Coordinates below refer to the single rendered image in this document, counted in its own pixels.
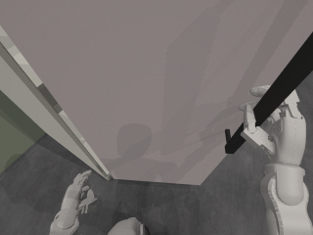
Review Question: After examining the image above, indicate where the robot right hand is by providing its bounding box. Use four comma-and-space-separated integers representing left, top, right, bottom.
238, 85, 306, 166

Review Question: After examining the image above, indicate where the right robot forearm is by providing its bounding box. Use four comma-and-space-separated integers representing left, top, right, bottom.
260, 164, 313, 235

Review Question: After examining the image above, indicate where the handle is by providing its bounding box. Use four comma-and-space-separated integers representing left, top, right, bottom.
224, 32, 313, 154

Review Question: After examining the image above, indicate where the fridge door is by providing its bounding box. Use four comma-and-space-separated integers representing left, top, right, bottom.
0, 0, 313, 185

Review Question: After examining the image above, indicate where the left robot forearm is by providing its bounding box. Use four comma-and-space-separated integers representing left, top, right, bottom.
49, 208, 79, 235

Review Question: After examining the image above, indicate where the robot left hand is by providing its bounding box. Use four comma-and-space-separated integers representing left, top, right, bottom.
61, 170, 97, 216

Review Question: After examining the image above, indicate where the robot left thigh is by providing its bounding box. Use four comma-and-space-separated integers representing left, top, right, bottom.
108, 218, 146, 235

